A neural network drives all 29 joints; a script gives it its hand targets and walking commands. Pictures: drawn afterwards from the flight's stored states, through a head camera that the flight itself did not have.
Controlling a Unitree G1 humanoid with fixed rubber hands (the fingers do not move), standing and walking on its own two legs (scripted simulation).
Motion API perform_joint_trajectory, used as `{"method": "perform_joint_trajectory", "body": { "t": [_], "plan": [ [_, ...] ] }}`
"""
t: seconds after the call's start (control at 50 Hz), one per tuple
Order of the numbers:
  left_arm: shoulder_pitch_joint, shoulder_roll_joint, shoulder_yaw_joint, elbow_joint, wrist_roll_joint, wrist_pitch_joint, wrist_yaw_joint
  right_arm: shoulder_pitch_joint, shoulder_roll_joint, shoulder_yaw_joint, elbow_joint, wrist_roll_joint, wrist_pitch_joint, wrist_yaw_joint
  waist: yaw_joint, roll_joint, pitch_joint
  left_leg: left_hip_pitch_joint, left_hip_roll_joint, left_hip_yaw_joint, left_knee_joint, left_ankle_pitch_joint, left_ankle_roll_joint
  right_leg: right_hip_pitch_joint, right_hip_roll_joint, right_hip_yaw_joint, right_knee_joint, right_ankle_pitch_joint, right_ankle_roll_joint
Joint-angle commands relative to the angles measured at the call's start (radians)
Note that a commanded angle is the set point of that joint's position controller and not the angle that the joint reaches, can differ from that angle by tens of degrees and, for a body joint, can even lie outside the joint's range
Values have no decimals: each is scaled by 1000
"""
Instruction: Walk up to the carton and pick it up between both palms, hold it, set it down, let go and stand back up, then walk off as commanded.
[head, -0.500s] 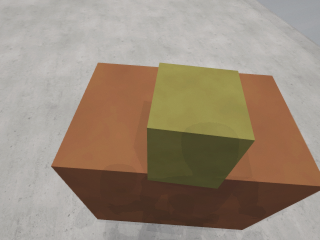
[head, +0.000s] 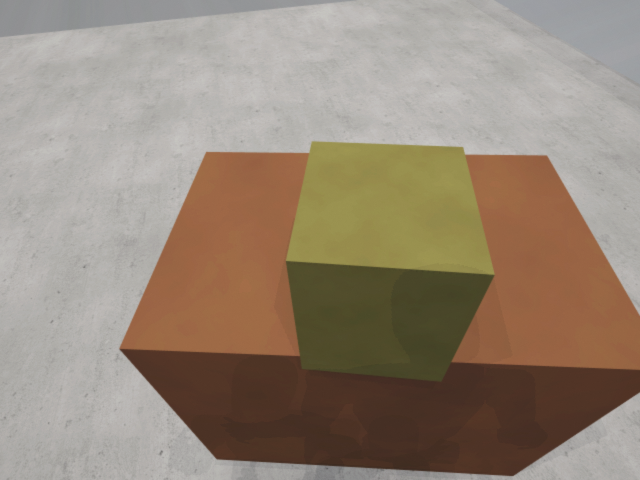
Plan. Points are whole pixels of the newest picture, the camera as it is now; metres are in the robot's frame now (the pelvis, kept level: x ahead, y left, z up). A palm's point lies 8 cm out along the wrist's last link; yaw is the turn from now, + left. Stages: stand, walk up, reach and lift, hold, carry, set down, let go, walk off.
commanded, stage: walk up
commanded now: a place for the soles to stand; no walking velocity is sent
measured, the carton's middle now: (377, 264) +0.40 -0.04 +0.05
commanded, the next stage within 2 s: reach and lift in 1.46 s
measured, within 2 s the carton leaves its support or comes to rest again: neither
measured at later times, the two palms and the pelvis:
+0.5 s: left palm out of the picture +0.03 +0.31 -0.10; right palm out of the picture +0.05 -0.32 -0.08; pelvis -0.03 -0.01 +0.00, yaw -1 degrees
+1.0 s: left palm out of the picture +0.03 +0.28 -0.11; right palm out of the picture +0.02 -0.35 -0.09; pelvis -0.05 -0.03 +0.00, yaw -2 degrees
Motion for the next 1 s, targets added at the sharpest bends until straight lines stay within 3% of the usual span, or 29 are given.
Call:
{"method": "perform_joint_trajectory", "body": {
  "t": [0.0, 0.08, 0.1, 0.14, 0.2, 0.26, 0.32, 0.34, 0.38, 0.4, 0.42, 0.46, 0.48, 0.52, 0.58, 0.62, 0.64, 0.66, 0.7, 0.76, 0.78, 0.8, 0.82, 0.84, 0.86, 0.9, 0.94, 0.96, 0.98],
  "plan": [
    [-52, 208, 27, -56, -11, -24, -6, -79, -208, -67, -2, -22, -19, -15, -4, -16, -32, 119, 104, -123, -150, 189, 126, -4, -81, 140, -183, 231, -92],
    [-54, 213, 27, -50, -7, -24, -10, -90, -207, -64, -1, -22, -17, -11, -6, -21, -12, 105, 86, -111, -159, 124, 115, -18, -88, 158, -220, 179, -95],
    [-87, 238, 43, -68, 7, 3, -19, -42, -251, -80, 14, -15, -18, -29, -24, -67, 34, 85, 108, -119, -142, 217, 125, -49, -73, 137, -163, 310, -97],
    [-64, 220, 46, -85, 2, 16, -19, 9, -282, -95, 16, -19, -20, -40, -21, 41, -2, 130, 183, -235, -182, 313, 183, -71, -36, 77, -21, 339, -69],
    [-17, 198, 51, -88, 3, 27, -16, 9, -307, -106, 1, -22, -20, -47, -5, 75, -2, 90, 294, -337, -225, 355, 275, -53, -14, 7, 71, 165, -44],
    [27, 215, 60, -78, 10, 26, -24, -47, -289, -102, -19, -21, -7, -45, 23, 50, 18, -18, 200, -234, -185, 169, 199, 30, -41, 73, -78, 189, -81],
    [-18, 270, 65, -82, 11, 22, -33, -77, -203, -81, -23, -4, 5, -47, 5, -124, 68, -43, -12, 18, 38, -71, 74, -33, -184, 326, -323, 142, -192],
    [-50, 275, 62, -95, 12, 22, -35, -40, -193, -79, -10, -7, 4, -46, -9, -139, 80, 24, -25, 54, 56, -101, 64, -106, -219, 372, -359, 96, -217],
    [-129, 259, 52, -115, 17, 28, -37, 44, -207, -85, 21, -13, -3, -39, -49, -141, 80, 150, -17, 49, 0, -101, 81, -207, -178, 297, -323, 76, -190],
    [-140, 242, 48, -121, 14, 32, -36, 82, -215, -91, 28, -17, -8, -37, -68, -126, 86, 182, -4, 25, -69, -45, 90, -222, -134, 240, -268, 108, -149],
    [-129, 213, 44, -123, 11, 35, -35, 96, -248, -101, 28, -25, -14, -39, -73, -58, 73, 206, 68, -106, -171, -18, 116, -245, -81, 180, -170, 119, -98],
    [-57, 197, 52, -125, 6, 43, -30, 78, -317, -121, 16, -29, -19, -41, -36, 120, 40, 138, 300, -463, -379, -29, 247, -188, 29, 30, 124, -12, -35],
    [-16, 212, 61, -117, 11, 49, -29, 37, -331, -125, 1, -25, -19, -44, -18, 132, 43, 94, 377, -521, -402, 0, 297, -162, 12, 18, 204, -123, -24],
    [35, 219, 69, -108, 10, 49, -32, -30, -331, -122, -22, -25, -17, -48, 6, 122, 56, 15, 377, -453, -382, 25, 302, -90, -11, 15, 201, -151, -32],
    [113, 202, 71, -70, 12, 35, -38, -109, -290, -108, -34, -25, 0, -41, 55, 118, 49, -75, 217, -224, -226, 39, 178, 98, -6, 0, -104, -18, -68],
    [77, 280, 83, -78, 19, 20, -32, -79, -204, -86, -39, -9, 14, -41, 19, -134, 59, -149, -2, 14, 97, -50, 63, 109, -174, 369, -346, 83, -143],
    [22, 311, 85, -101, 17, 18, -30, -83, -201, -81, -36, -5, 18, -49, 23, -165, 90, -153, -26, 45, 153, -181, 49, 33, -256, 491, -398, 133, -196],
    [-5, 318, 86, -115, 21, 15, -28, -61, -218, -89, -22, -4, 18, -50, 20, -138, 91, -97, -9, 23, 190, -236, 51, -26, -283, 515, -404, 127, -235],
    [-52, 290, 74, -128, 15, 20, -22, -19, -219, -90, -3, -3, 13, -41, -2, -130, 87, -20, -7, 49, 144, -166, 61, -36, -236, 408, -357, 206, -224],
    [-109, 235, 59, -148, 4, 37, -26, 91, -204, -96, 30, -8, -7, -44, -61, -121, 34, 185, -8, 74, -135, 103, 77, -58, -121, 209, -188, 402, -137],
    [-100, 206, 52, -150, -2, 37, -27, 110, -242, -102, 28, -15, -16, -50, -69, -54, -17, 248, 79, -72, -174, 229, 111, -87, -84, 155, -54, 454, -91],
    [-75, 188, 54, -156, -9, 39, -27, 95, -300, -111, 16, -21, -21, -55, -53, 48, -47, 254, 210, -310, -241, 290, 192, -114, 3, 81, 118, 366, -42],
    [-29, 189, 55, -141, -10, 43, -18, 56, -298, -109, -2, -22, -22, -50, -20, 68, -31, 192, 320, -452, -298, 265, 277, -103, 22, 27, 163, 70, -28],
    [1, 199, 61, -128, -6, 44, -15, 13, -307, -112, -12, -20, -20, -46, -4, 103, -4, 115, 376, -472, -318, 246, 326, -69, 18, 12, 176, -156, -24],
    [23, 197, 61, -118, -2, 40, -17, -26, -308, -106, -22, -22, -18, -44, 11, 87, 23, 51, 375, -444, -316, 219, 329, -30, 1, 17, 151, -183, -31],
    [95, 196, 67, -95, 3, 27, -24, -103, -283, -99, -43, -27, -5, -37, 58, 113, 38, -34, 256, -275, -238, 131, 232, 92, -12, 9, -55, -63, -60],
    [80, 265, 78, -89, 10, 6, -24, -97, -192, -78, -49, -12, 10, -33, 22, -99, 52, -104, 22, -34, 52, 18, 85, 111, -152, 344, -337, 71, -133],
    [28, 289, 77, -106, 7, 2, -24, -78, -181, -72, -38, -5, 15, -35, 2, -124, 76, -88, -28, 24, 98, -113, 59, 48, -237, 479, -384, 90, -185],
    [-4, 297, 78, -118, 10, 0, -24, -52, -193, -77, -25, -5, 18, -34, -2, -115, 77, -43, -14, 15, 120, -195, 61, -9, -271, 509, -405, 53, -215]
  ]
}}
